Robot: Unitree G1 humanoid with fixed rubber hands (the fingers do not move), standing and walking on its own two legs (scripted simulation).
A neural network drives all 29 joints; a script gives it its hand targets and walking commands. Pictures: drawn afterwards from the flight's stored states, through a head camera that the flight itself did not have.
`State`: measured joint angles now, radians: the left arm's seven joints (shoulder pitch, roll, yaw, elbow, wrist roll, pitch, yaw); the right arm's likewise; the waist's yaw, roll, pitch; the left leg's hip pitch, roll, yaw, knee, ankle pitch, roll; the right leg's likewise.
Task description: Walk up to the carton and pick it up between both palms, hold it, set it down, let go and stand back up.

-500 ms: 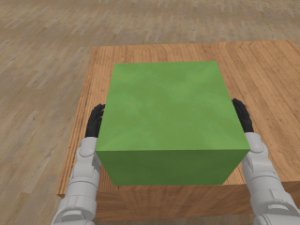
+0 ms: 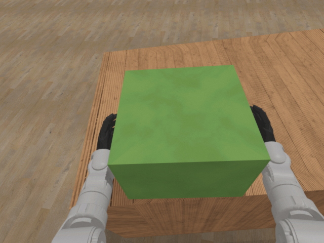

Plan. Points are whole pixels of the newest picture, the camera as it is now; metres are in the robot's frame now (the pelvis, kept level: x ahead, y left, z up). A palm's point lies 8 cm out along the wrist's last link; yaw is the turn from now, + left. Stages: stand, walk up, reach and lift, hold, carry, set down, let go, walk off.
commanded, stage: set down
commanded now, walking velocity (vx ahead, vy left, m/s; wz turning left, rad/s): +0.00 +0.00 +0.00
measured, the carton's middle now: (181, 131) +0.42 -0.02 +0.01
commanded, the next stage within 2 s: none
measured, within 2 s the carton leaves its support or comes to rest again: rests again in 0.54 s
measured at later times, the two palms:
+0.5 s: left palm (106, 144) +0.37 +0.18 +0.03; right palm (263, 128) +0.40 -0.22 +0.04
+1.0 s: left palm (102, 160) +0.33 +0.18 +0.03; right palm (282, 158) +0.32 -0.25 +0.03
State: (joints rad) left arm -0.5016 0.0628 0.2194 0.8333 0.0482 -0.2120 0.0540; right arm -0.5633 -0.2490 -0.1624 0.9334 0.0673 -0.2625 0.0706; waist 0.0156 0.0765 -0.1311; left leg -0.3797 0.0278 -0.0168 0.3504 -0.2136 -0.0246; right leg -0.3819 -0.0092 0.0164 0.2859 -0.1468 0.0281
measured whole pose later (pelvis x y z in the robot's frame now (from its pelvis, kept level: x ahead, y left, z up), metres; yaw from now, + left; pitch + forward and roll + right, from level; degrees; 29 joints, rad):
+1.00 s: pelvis -0.05 +0.00 -0.01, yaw +0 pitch +16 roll -1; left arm -0.57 0.11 0.13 0.92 -0.08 -0.10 0.10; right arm -0.57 -0.34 -0.05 1.10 0.23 -0.24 0.07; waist 0.02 0.01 -0.22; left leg -0.54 0.03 -0.02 0.41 -0.16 -0.02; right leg -0.53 0.00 0.02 0.31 -0.07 0.03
